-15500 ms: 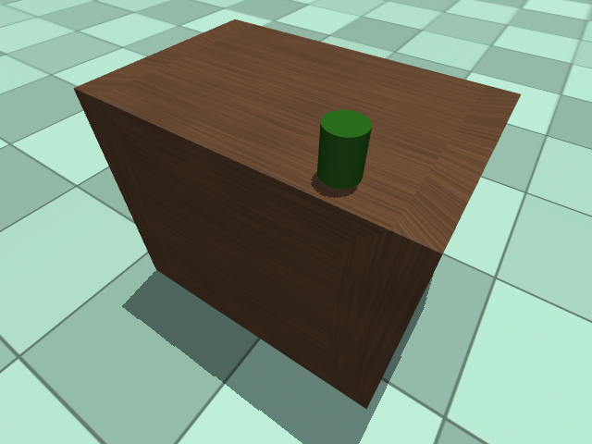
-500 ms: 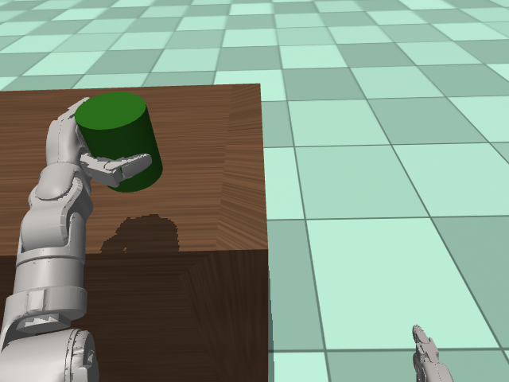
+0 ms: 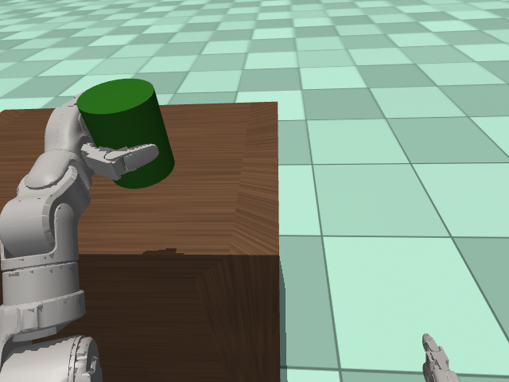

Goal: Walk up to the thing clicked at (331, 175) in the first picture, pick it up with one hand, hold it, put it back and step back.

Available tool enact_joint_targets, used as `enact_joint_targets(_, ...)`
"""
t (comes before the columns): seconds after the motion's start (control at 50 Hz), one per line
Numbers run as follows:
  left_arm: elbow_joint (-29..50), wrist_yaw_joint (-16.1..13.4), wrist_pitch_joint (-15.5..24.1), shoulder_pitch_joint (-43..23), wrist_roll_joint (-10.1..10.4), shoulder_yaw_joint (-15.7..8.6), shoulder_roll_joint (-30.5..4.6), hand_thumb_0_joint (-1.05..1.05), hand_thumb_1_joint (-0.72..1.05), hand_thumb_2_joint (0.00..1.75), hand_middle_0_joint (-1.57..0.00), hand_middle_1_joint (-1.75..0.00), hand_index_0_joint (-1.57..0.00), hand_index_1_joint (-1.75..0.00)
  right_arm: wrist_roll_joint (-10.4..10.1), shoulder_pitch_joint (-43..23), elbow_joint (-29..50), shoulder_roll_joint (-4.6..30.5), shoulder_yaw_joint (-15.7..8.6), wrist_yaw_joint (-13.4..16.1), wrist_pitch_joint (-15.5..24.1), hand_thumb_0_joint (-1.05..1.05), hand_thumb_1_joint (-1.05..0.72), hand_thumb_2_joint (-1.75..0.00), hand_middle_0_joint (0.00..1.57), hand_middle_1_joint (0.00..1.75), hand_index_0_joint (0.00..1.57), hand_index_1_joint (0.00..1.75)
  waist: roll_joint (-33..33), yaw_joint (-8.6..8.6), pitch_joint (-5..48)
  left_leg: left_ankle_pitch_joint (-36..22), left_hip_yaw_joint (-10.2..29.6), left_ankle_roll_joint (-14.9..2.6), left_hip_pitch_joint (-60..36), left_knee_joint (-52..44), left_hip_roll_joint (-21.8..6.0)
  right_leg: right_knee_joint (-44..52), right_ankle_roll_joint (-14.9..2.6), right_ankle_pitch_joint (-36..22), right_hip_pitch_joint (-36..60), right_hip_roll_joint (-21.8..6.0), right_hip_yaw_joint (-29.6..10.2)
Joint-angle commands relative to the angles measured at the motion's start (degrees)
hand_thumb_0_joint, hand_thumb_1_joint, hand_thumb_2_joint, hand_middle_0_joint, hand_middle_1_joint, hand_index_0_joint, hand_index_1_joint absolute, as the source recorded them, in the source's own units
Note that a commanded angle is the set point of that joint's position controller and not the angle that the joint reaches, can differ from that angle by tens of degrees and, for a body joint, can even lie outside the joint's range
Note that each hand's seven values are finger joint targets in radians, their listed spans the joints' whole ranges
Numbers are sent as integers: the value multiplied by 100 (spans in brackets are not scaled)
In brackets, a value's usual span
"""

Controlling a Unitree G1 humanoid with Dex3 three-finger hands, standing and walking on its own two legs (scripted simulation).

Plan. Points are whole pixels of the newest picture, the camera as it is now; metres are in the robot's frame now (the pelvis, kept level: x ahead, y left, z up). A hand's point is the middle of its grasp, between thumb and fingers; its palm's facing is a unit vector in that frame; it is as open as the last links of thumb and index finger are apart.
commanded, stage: lift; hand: left
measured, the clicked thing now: (131, 134) +0.37 +0.17 +0.28
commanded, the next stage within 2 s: hold in 0.50 s
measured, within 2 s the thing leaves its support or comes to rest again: neither
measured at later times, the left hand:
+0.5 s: hand (112, 127) +0.34 +0.17 +0.31, palm faces +0.14 -0.99 +0.00, open 11.9 cm
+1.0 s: hand (105, 128) +0.31 +0.16 +0.33, palm faces +0.10 -0.99 -0.02, open 11.9 cm
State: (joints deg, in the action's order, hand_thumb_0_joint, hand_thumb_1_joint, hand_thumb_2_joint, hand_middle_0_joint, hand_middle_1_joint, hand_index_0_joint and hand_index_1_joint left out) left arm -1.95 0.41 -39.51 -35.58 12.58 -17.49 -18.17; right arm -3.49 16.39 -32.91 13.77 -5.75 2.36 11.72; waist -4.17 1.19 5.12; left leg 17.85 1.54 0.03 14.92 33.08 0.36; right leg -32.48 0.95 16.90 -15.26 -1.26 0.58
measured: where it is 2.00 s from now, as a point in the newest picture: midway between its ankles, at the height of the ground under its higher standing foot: outside the picture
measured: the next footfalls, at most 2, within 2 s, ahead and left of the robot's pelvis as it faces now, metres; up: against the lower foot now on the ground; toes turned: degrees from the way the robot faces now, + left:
none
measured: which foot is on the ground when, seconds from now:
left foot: down 0.00-1.00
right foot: down 0.00-1.00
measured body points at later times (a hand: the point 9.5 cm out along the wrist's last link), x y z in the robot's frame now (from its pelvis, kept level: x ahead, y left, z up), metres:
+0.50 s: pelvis -0.01 +0.00 +0.00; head -0.06 -0.03 +0.45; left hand +0.33 +0.22 +0.31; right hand +0.16 -0.25 -0.07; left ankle +0.00 +0.12 -0.73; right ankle +0.00 -0.13 -0.73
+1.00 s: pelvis -0.03 +0.00 +0.00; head -0.09 -0.04 +0.44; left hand +0.29 +0.21 +0.33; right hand +0.15 -0.25 -0.06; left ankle +0.00 +0.12 -0.73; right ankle +0.00 -0.13 -0.73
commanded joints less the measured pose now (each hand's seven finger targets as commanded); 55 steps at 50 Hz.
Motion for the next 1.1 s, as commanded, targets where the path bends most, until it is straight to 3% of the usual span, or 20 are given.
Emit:
enact_joint_targets(0.0, 1442, -47, 337, -3302, 119, -448, -1411, 0, -1, 129, -123, -140, -125, -142, -26, -725, 918, 575, -204, 9, 402, 0, 53, -6, 5, 5, 5, 5, 329, -18, 1430, -1497, -190, -92, -640, -337, 110, 477, -56, -1395, 258, 67, 228)
enact_joint_targets(0.02, 1310, -69, 256, -3179, 120, -609, -1569, 0, 0, 130, -123, -140, -125, -142, -24, -677, 800, 743, -344, 20, 381, 0, 54, -6, 5, 5, 5, 5, 387, -22, 1384, -1449, -187, -96, -641, -355, 105, 493, -48, -1355, 250, 70, 224)
enact_joint_targets(0.06, 1427, -41, 164, -3318, 142, -261, -1183, 0, 1, 129, -122, -140, -124, -141, -61, -833, 872, 492, -111, -49, 438, 0, 54, -5, 5, 5, 5, 5, 220, 1, 1299, -1454, -173, -68, -613, -392, 107, 473, -84, -1341, 188, 83, 256)
enact_joint_targets(0.08, 1369, -40, 116, -3269, 147, -267, -1169, 0, 2, 129, -122, -139, -124, -140, -76, -872, 965, 591, -209, -55, 460, 0, 54, -6, 5, 5, 5, 5, 293, -47, 1345, -1461, -173, -66, -675, -390, 98, 475, -80, -1345, 161, 96, 260)
enact_joint_targets(0.1, 1313, -51, 60, -3182, 144, -555, -1528, 0, 2, 129, -122, -139, -124, -140, -71, -591, 670, 652, -258, -48, 425, 0, 54, -6, 5, 5, 5, 5, 371, -12, 1273, -1348, -145, -72, -631, -418, 87, 500, -75, -1217, 157, 98, 258)
enact_joint_targets(0.14, 1405, 2, 9, -3260, 208, -264, -1131, 0, 2, 127, -122, -139, -125, -140, -101, -967, 1127, 551, -129, -110, 496, 0, 54, -5, 5, 5, 5, 5, 329, 8, 1325, -1434, -131, -59, -624, -428, 66, 489, -85, -1285, 220, 112, 293)
enact_joint_targets(0.16, 1455, -26, -13, -3304, 201, -492, -1388, 0, -1, 128, -123, -140, -125, -141, -78, -657, 808, 615, -242, -107, 479, 0, 53, -5, 5, 5, 5, 5, 387, 4, 1395, -1439, -131, -70, -650, -402, 68, 466, -76, -1285, 233, 108, 281)
enact_joint_targets(0.22, 1456, -78, -91, -3274, 191, -720, -1692, 0, -3, 128, -123, -140, -125, -141, -102, -571, 799, 720, -344, -119, 464, 0, 53, -6, 5, 5, 5, 5, 413, 11, 1454, -1422, -150, -81, -675, -378, 83, 477, -63, -1255, 243, 98, 259)
enact_joint_targets(0.24, 1723, -63, -101, -3411, 205, -461, -1372, 0, -2, 128, -121, -139, -124, -140, -122, -785, 981, 630, -263, -157, 495, 0, 54, -6, 5, 5, 5, 5, 340, 23, 1541, -1538, -136, -68, -732, -383, 82, 448, -77, -1355, 273, 106, 269)
enact_joint_targets(0.26, 1787, -90, -90, -3498, 240, -481, -1339, 0, -1, 129, -121, -140, -123, -141, -116, -728, 912, 585, -256, -161, 524, 0, 53, -6, 5, 5, 5, 5, 303, -17, 1480, -1483, -144, -67, -724, -366, 74, 429, -75, -1320, 235, 98, 262)
enact_joint_targets(0.28, 1785, -123, -119, -3459, 231, -423, -1283, 0, -4, 128, -120, -139, -122, -140, -139, -885, 970, 493, -154, -173, 536, 0, 53, -6, 5, 5, 5, 5, 171, 103, 1548, -1603, -144, -51, -697, -360, 85, 411, -96, -1390, 259, 97, 277)
enact_joint_targets(0.32, 1741, -128, -145, -3475, 210, -595, -1544, 0, -1, 127, -120, -137, -122, -138, -123, -698, 741, 548, -207, -157, 535, 0, 53, -6, 5, 5, 5, 5, 338, 46, 1439, -1421, -139, -70, -654, -376, 80, 456, -66, -1240, 207, 101, 261)
enact_joint_targets(0.34, 1854, -110, -139, -3454, 231, -439, -1362, 0, -1, 128, -121, -138, -123, -139, -135, -973, 984, 580, -221, -157, 575, 0, 53, -6, 5, 5, 5, 5, 212, 48, 1528, -1436, -144, -58, -685, -386, 89, 451, -76, -1266, 249, 94, 262)
enact_joint_targets(0.62, 1868, -40, -515, -3503, 303, -568, -1544, 0, 2, 124, -121, -137, -123, -137, -181, -851, 644, 594, -221, -171, 696, 0, 54, -6, 5, 5, 5, 5, 359, 76, 1167, -832, -121, -71, -419, -484, 84, 538, -69, -729, 26, 108, 260)
enact_joint_targets(0.68, 1920, -68, -593, -3533, 337, -448, -1399, 0, 0, 123, -120, -136, -122, -137, -207, -942, 794, 551, -164, -178, 765, 0, 54, -6, 5, 5, 5, 5, 227, 100, 1255, -798, -119, -57, -457, -501, 85, 491, -86, -680, 34, 121, 268)
enact_joint_targets(0.7, 1961, -75, -598, -3492, 342, -623, -1569, 0, 2, 123, -121, -136, -122, -137, -201, -754, 560, 558, -201, -172, 723, 0, 54, -6, 5, 5, 5, 5, 284, 111, 1229, -726, -89, -56, -456, -511, 68, 507, -71, -623, -8, 116, 256)
enact_joint_targets(0.72, 1940, -71, -633, -3465, 325, -386, -1328, 0, 3, 124, -120, -136, -122, -137, -222, -995, 888, 561, -172, -182, 773, 0, 54, -6, 5, 5, 5, 5, 196, 82, 1223, -744, -88, -40, -464, -534, 61, 491, -88, -647, -43, 127, 269)
enact_joint_targets(0.84, 2272, -111, -729, -3552, 340, -409, -1365, 0, 6, 124, -122, -137, -124, -138, -234, -1051, 789, 553, -188, -179, 851, 0, 54, -6, 5, 5, 5, 5, 76, 103, 1465, -809, -153, -52, -536, -447, 115, 479, -82, -668, 39, 105, 255)
enact_joint_targets(1.02, 1974, -191, -893, -3497, 420, -693, -1575, 0, 4, 130, -126, -144, -128, -145, -243, -1014, 666, 594, -240, -133, 878, 0, 53, -6, 5, 5, 5, 5, 580, 120, 1123, -687, -139, -104, -303, -411, 120, 512, -34, -589, 17, 87, 227)
enact_joint_targets(1.08, 1787, -269, -933, -3530, 365, -512, -1419, 0, 2, 130, -126, -145, -129, -145, -242, -1066, 680, 615, -271, -126, 882, 0, 53, -6, 5, 5, 5, 5, 538, 111, 1018, -582, -147, -86, -241, -465, 115, 505, -59, -473, -93, 107, 243)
